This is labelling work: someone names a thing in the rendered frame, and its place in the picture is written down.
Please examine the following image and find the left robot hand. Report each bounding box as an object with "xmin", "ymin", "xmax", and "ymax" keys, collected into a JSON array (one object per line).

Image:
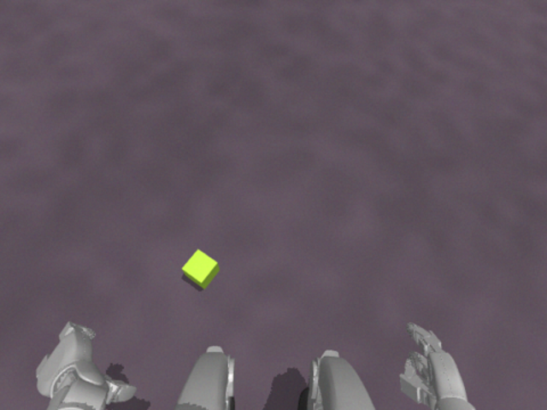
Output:
[{"xmin": 36, "ymin": 321, "xmax": 137, "ymax": 405}]

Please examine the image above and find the left robot arm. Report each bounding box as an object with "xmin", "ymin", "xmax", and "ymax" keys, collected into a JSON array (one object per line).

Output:
[{"xmin": 46, "ymin": 360, "xmax": 109, "ymax": 410}]

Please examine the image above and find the right robot hand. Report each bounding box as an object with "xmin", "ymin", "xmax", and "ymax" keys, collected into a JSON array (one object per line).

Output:
[{"xmin": 399, "ymin": 323, "xmax": 468, "ymax": 410}]

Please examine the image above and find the cube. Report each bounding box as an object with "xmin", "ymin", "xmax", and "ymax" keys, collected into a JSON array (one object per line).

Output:
[{"xmin": 182, "ymin": 249, "xmax": 220, "ymax": 289}]

